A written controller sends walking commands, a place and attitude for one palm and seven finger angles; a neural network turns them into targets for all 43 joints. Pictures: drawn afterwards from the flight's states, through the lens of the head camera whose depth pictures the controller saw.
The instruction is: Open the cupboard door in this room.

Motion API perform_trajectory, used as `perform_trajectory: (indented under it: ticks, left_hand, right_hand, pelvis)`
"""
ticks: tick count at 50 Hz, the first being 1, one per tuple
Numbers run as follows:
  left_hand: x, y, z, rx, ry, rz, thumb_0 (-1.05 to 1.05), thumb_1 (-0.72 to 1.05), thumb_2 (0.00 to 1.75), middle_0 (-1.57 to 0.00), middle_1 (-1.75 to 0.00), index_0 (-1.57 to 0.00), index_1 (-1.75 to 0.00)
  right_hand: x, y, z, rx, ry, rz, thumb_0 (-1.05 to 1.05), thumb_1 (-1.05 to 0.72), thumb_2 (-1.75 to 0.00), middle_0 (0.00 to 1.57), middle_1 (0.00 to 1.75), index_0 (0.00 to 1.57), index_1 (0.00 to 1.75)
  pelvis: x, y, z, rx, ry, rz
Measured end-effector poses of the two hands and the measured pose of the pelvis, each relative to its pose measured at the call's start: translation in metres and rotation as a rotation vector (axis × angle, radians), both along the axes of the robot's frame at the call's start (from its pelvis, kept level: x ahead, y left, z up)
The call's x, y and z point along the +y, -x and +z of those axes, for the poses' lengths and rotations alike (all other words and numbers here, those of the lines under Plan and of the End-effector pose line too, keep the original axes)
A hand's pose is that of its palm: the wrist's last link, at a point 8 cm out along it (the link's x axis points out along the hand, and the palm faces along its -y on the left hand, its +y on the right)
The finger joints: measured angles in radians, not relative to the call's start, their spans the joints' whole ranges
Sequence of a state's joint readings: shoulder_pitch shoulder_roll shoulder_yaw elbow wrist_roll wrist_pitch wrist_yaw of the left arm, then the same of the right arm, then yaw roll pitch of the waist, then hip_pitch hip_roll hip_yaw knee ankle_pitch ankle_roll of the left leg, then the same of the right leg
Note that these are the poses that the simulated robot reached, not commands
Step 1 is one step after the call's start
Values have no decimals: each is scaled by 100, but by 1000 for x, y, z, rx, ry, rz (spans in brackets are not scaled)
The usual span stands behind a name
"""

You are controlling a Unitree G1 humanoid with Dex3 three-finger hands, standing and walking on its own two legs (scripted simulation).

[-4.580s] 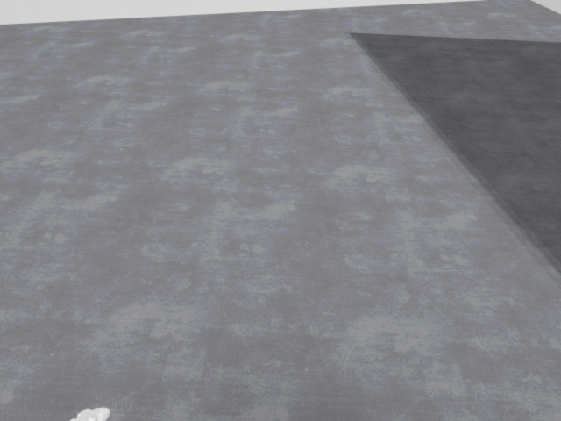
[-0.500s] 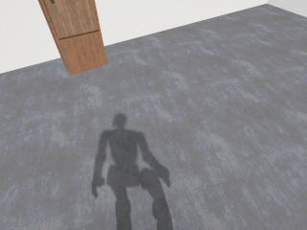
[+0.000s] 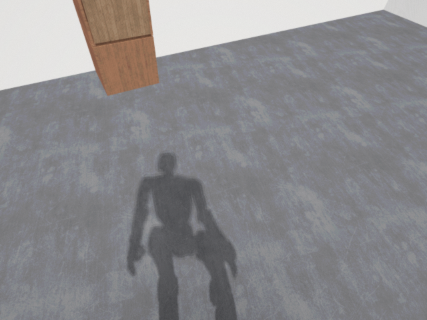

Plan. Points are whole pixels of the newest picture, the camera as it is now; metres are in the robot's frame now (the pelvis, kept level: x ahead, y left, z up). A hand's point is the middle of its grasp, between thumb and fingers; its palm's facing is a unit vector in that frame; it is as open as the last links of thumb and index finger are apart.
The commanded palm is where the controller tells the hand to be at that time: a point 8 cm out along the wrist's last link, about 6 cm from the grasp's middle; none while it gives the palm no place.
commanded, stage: stand and wait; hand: left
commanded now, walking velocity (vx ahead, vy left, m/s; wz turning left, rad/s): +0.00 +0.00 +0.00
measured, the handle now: out of the picture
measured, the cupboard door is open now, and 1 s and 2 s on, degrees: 0 0 0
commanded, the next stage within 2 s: turn or walk to find it in 1.24 s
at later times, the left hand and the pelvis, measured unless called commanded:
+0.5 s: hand out of the picture -0.03 +0.14 -0.17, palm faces +0.02 -0.99 -0.16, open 7.4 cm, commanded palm none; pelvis -0.01 -0.01 +0.01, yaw -1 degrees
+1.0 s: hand out of the picture -0.03 +0.14 -0.17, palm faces +0.01 -0.99 -0.17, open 7.4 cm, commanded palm none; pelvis -0.01 -0.02 +0.01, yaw -2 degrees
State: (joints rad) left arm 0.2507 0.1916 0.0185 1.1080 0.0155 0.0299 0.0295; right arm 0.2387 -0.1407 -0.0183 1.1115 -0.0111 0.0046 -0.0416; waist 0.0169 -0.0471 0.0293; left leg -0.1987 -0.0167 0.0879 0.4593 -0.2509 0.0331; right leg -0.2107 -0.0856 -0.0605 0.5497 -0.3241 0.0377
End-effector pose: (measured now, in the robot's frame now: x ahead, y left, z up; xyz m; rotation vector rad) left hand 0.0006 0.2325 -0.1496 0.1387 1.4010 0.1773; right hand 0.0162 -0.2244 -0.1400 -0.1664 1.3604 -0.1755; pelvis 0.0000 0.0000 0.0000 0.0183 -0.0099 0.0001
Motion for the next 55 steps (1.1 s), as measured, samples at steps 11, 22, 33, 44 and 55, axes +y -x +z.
perform_trajectory:
  ticks: [11, 22, 33, 44, 55]
  left_hand:
    - [-22, 13, 9, 12, 13, -24, 0, 91, 90, -20, -30, -20, -30]
    - [-43, 32, 7, 45, 41, -16, 0, 91, 90, -20, -30, -20, -30]
    - [-51, 42, 6, 61, 49, -12, 0, 91, 90, -20, -30, -20, -30]
    - [-50, 39, 6, 45, 43, -19, 0, 91, 90, -20, -30, -20, -30]
    - [-43, 32, 7, 30, 31, -28, 0, 91, 90, -20, -30, -20, -30]
  right_hand:
    - [1, 27, -6, 31, -51, -31, 1, -93, -90, 20, 30, 20, 30]
    - [5, 57, -6, 89, -72, -58, 1, -91, -90, 20, 30, 20, 30]
    - [4, 66, -6, 101, -77, -72, 1, -91, -90, 20, 30, 20, 30]
    - [2, 60, -6, 77, -74, -71, 1, -91, -90, 20, 30, 20, 30]
    - [-1, 55, -5, 61, -66, -68, 1, -91, -90, 20, 30, 20, 30]
  pelvis:
    - [-5, 7, 5, -15, 8, -12]
    - [-13, 11, 6, -18, 10, -20]
    - [-18, 13, 5, -16, 11, -24]
    - [-19, 14, 5, -16, 12, -29]
    - [-17, 15, 5, -16, 12, -32]
